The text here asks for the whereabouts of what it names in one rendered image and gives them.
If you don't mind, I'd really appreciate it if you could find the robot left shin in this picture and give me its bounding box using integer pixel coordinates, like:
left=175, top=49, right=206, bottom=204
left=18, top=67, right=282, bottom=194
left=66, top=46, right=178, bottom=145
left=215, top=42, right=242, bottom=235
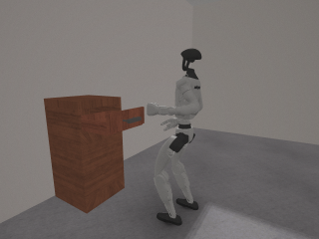
left=154, top=174, right=176, bottom=218

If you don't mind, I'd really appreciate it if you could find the left robot upper arm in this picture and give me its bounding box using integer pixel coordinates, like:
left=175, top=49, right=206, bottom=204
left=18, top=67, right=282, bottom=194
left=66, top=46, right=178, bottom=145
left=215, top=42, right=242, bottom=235
left=175, top=76, right=200, bottom=116

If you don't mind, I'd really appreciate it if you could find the drawer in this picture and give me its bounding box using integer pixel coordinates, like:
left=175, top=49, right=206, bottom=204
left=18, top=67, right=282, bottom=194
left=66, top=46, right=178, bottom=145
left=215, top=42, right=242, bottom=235
left=81, top=107, right=145, bottom=136

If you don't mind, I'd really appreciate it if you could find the robot left hand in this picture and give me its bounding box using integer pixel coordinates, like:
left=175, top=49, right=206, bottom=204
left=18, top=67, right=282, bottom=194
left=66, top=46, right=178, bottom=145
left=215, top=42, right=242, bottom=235
left=147, top=103, right=159, bottom=117

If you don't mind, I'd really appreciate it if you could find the left robot forearm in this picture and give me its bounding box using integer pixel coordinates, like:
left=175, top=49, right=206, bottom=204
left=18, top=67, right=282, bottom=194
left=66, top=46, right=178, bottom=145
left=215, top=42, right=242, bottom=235
left=157, top=104, right=197, bottom=117

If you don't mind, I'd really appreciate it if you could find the humanoid robot torso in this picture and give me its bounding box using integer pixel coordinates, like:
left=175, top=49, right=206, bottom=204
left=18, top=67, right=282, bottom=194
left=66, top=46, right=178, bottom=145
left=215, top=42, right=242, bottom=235
left=174, top=74, right=200, bottom=144

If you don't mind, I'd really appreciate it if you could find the robot right hand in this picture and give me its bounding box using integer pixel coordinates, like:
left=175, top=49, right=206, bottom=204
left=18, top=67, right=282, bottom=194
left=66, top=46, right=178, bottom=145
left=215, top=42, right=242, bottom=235
left=160, top=118, right=178, bottom=131

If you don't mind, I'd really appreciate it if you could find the right robot upper arm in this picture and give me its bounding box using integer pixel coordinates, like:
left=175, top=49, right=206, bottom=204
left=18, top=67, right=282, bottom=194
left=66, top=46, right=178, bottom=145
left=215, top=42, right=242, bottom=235
left=198, top=84, right=203, bottom=111

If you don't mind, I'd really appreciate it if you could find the handle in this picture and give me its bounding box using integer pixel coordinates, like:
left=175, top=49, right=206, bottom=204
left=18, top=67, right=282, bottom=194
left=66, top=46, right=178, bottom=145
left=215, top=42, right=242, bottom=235
left=123, top=117, right=142, bottom=123

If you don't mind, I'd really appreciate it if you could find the cabinet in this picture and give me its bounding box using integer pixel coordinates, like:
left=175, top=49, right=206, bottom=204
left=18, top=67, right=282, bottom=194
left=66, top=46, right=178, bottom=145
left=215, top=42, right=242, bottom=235
left=44, top=95, right=125, bottom=213

